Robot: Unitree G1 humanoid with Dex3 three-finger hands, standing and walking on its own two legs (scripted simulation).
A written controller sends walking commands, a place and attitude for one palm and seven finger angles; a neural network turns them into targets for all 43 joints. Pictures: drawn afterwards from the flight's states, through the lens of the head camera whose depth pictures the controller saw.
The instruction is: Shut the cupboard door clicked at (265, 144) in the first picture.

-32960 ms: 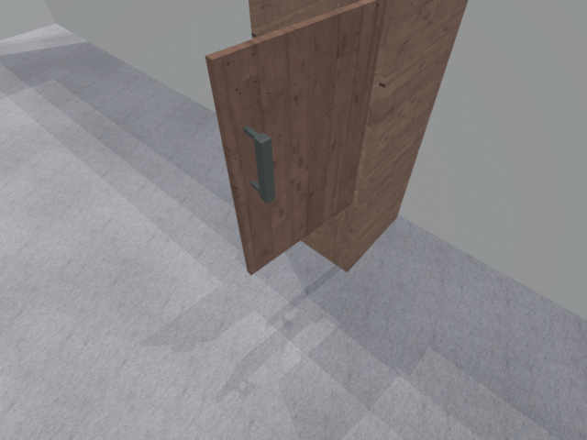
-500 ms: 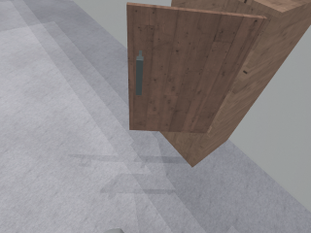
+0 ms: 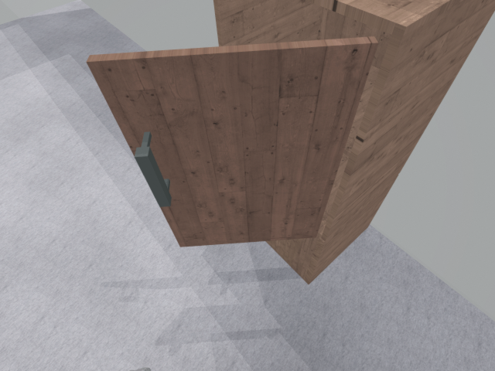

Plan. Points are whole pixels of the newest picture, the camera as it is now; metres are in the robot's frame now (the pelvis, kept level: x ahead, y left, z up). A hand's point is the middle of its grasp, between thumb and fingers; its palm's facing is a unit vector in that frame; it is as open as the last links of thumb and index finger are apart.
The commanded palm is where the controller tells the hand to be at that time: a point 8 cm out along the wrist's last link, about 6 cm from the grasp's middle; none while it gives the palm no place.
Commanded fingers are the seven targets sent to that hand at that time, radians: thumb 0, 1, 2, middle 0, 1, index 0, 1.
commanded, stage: come to a stop and stand still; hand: left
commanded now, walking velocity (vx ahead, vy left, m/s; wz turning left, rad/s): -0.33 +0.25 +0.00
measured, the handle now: (156, 171) +0.45 +0.19 +0.04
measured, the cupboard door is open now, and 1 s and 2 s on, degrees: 53 53 53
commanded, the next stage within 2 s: look again from close up in 1.20 s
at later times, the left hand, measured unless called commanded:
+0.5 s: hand out of the picture +0.00 +0.27 -0.18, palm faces +0.10 -0.98 -0.19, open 7.4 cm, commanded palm none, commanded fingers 0.00 0.90 0.90 -0.20 -0.30 -0.20 -0.30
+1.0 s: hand out of the picture +0.01 +0.19 -0.17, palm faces +0.01 -0.98 -0.21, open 7.2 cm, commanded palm none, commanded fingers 0.00 0.90 0.90 -0.20 -0.30 -0.20 -0.30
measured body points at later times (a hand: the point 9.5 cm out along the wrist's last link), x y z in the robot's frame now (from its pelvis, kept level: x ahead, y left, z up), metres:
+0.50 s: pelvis -0.02 +0.06 +0.01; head +0.00 +0.11 +0.45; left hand -0.01 +0.32 -0.17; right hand +0.07 -0.16 -0.12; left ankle -0.01 +0.17 -0.73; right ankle -0.03 -0.09 -0.68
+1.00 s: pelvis -0.04 +0.01 +0.00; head -0.04 +0.01 +0.45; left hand +0.01 +0.24 -0.15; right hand -0.09 -0.23 -0.15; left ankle -0.02 +0.16 -0.73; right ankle -0.08 -0.11 -0.73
